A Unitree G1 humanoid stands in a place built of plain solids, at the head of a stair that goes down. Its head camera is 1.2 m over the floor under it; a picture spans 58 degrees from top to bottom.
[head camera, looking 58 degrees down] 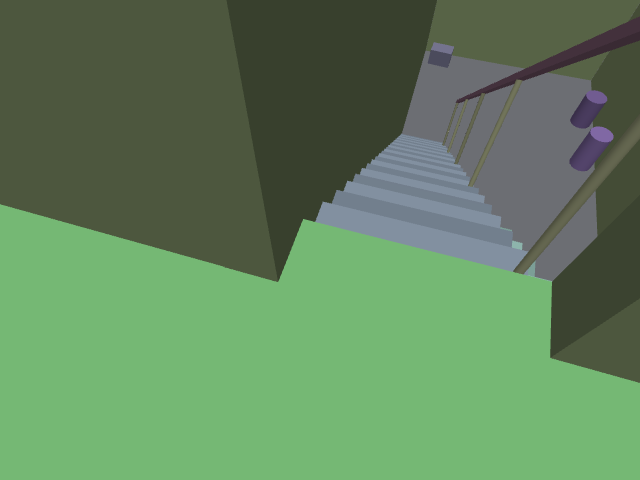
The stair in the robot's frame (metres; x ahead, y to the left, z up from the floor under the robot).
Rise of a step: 0.20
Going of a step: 0.23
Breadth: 0.81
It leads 17 degrees to the right of straight ahead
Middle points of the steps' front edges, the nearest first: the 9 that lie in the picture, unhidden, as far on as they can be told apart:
0.72 -0.33 0.00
0.94 -0.40 -0.20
1.16 -0.46 -0.39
1.38 -0.53 -0.59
1.60 -0.60 -0.79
1.82 -0.66 -0.99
2.04 -0.73 -1.19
2.26 -0.80 -1.39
2.48 -0.87 -1.58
